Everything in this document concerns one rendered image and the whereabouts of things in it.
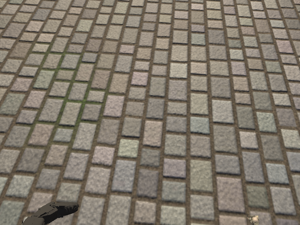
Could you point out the robot left hand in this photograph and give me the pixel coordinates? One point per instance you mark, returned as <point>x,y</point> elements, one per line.
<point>50,212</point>

